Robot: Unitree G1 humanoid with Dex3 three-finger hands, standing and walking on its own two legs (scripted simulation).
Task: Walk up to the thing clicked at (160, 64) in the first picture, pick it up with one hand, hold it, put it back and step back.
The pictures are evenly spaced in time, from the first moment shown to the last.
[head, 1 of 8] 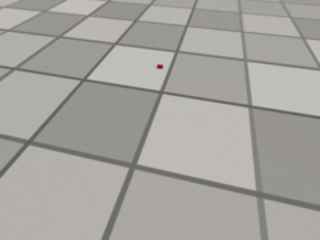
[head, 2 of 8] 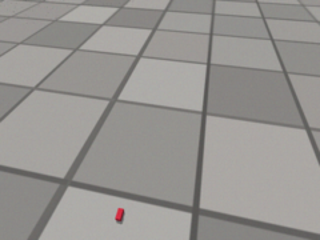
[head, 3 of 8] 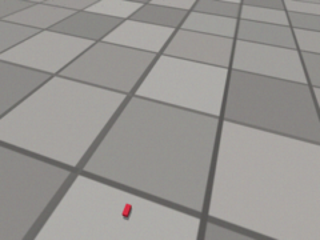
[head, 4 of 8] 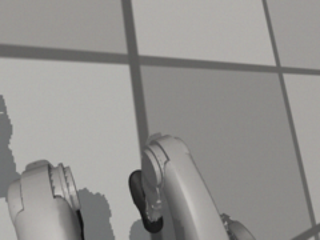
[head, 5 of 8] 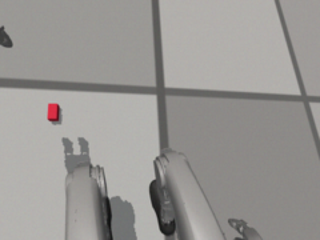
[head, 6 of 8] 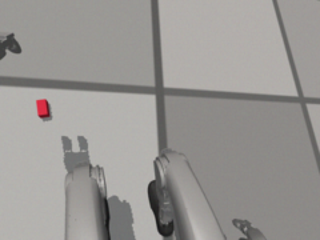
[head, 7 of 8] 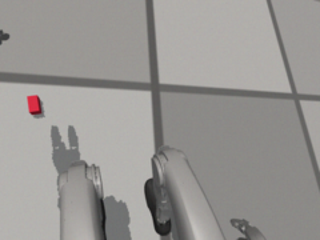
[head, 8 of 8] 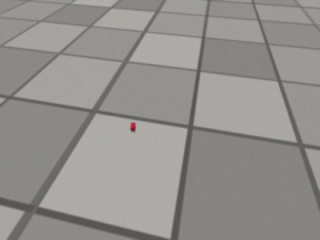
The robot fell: no
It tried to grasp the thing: yes
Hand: left
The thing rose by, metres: 0.13
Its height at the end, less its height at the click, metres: +0.00
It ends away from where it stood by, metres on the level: 0.03
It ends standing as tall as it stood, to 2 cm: yes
